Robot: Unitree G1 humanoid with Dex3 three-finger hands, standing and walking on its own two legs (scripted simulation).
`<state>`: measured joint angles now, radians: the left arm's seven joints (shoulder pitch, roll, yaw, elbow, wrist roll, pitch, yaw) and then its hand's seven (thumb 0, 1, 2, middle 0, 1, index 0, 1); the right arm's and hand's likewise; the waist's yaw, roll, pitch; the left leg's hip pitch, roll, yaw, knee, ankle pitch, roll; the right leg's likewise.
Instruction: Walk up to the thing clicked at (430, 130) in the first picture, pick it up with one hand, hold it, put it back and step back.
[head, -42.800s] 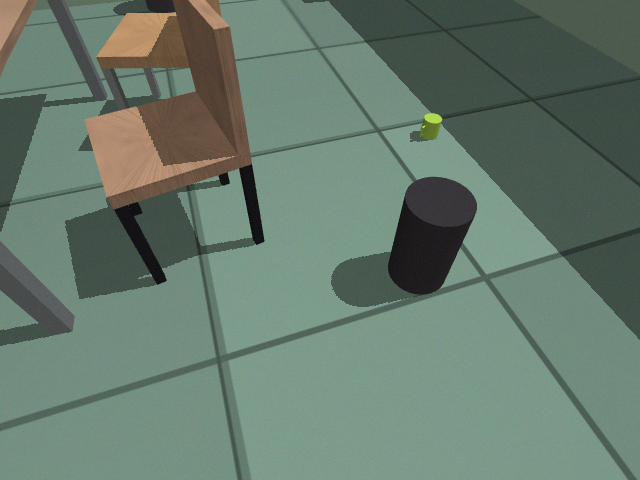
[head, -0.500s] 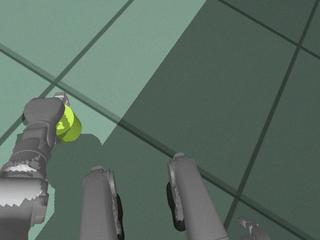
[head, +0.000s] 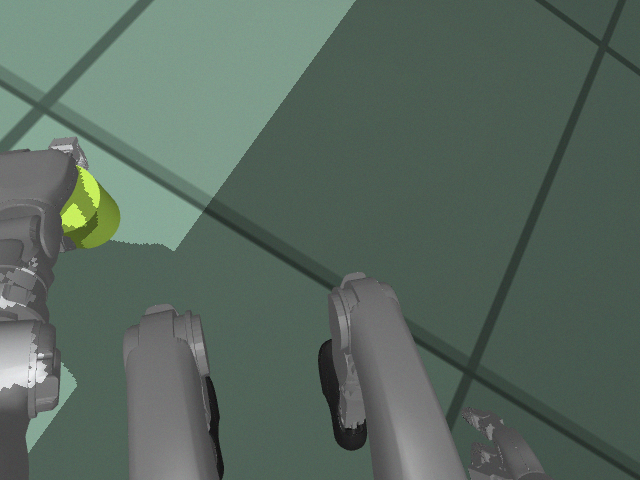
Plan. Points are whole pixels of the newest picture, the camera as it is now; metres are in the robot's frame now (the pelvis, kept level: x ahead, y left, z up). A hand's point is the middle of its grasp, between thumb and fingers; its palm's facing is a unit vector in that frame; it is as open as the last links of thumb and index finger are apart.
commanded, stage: crouch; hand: left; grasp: from above
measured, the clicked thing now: (60, 205) +0.48 +0.28 -0.20
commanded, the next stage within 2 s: lower in 0.48 s
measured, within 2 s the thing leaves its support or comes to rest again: rests again in 1.54 s
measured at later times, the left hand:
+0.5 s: hand (67, 214) +0.47 +0.27 -0.21, palm faces -0.45 -0.04 -0.89, open 12.1 cm
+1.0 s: hand (83, 220) +0.47 +0.27 -0.27, palm faces -0.46 -0.05 -0.89, open 12.1 cm
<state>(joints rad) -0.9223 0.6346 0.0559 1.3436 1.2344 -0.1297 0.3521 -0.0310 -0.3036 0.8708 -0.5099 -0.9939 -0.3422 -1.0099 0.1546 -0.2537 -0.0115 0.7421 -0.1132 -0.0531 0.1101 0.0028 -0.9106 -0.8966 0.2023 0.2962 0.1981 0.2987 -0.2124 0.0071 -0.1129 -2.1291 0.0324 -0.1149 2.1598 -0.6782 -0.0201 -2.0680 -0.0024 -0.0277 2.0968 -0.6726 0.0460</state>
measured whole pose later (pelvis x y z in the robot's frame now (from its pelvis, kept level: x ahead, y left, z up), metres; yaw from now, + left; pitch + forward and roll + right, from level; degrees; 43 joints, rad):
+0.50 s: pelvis -0.01 +0.00 -0.06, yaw -1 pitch +34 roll -7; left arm -1.02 0.72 0.07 1.50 1.26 -0.17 0.37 -0.03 -0.29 0.86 -0.50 -1.00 -0.33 -1.01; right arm 0.17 -0.26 0.05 0.76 -0.13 -0.06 0.13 0.00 -0.91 -0.90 0.20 0.30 0.20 0.30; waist -0.25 0.00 -0.06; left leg -2.27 0.03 -0.14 2.34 -0.66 -0.02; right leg -2.21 0.01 -0.03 2.26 -0.65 0.05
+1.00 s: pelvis +0.00 +0.00 -0.08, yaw -3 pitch +33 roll -8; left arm -1.00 0.79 0.11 1.49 1.29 -0.21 0.43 -0.03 -0.29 0.86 -0.51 -0.99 -0.34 -1.00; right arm 0.14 -0.28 0.09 0.74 -0.16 -0.07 0.15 0.00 -0.92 -0.90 0.20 0.30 0.20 0.30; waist -0.28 -0.04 0.01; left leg -2.34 0.01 -0.18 2.44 -0.69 -0.03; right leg -2.26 0.02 -0.05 2.35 -0.67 0.06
